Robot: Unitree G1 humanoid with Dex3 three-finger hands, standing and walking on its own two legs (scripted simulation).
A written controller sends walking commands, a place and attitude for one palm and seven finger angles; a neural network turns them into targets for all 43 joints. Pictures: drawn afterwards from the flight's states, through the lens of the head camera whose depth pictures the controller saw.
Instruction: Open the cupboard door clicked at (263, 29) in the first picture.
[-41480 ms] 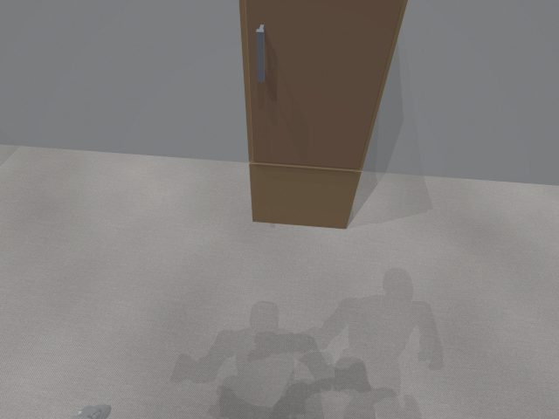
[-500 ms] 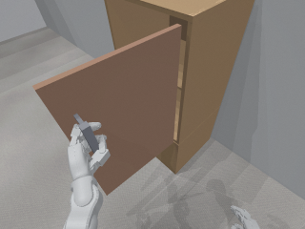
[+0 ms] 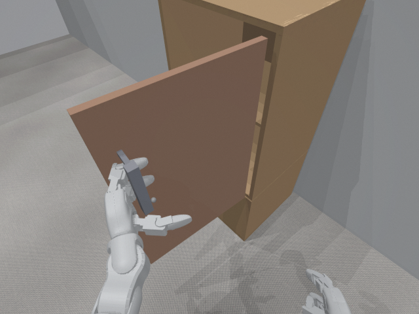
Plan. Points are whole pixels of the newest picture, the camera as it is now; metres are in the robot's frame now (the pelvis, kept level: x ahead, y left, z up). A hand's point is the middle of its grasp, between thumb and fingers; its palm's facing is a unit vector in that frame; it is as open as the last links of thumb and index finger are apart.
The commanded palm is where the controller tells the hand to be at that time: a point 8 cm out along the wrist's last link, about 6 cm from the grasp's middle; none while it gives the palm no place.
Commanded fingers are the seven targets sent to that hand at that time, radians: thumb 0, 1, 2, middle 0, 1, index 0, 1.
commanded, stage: open thumb and fingers to let go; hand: left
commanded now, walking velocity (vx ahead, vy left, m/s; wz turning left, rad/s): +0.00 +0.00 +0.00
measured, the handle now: (135, 183) +0.33 +0.17 +0.09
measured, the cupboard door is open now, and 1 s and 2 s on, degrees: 84 86 84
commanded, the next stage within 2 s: slide the hand sideways off the handle in 0.24 s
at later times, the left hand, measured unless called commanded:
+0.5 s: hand (146, 213) +0.27 +0.13 +0.08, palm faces -0.03 -1.00 -0.09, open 15.7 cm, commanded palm +0.26 +0.18 +0.08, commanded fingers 0.00 -0.50 0.30 -0.15 -0.30 -0.15 -0.30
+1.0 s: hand (127, 236) +0.23 +0.16 +0.08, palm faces -0.07 -1.00 -0.04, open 16.3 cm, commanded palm +0.21 +0.22 +0.08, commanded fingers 0.00 -0.50 0.30 -0.15 -0.30 -0.15 -0.30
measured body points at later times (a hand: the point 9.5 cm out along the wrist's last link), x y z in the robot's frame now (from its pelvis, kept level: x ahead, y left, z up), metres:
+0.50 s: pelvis -0.01 +0.02 +0.00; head +0.00 +0.01 +0.45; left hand +0.27 +0.19 +0.09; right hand +0.15 -0.20 -0.10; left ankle +0.04 +0.15 -0.70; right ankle -0.05 -0.11 -0.70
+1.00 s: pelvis -0.02 +0.01 -0.01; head +0.00 +0.00 +0.44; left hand +0.23 +0.21 +0.08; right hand +0.16 -0.21 -0.09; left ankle +0.04 +0.15 -0.70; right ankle -0.05 -0.11 -0.70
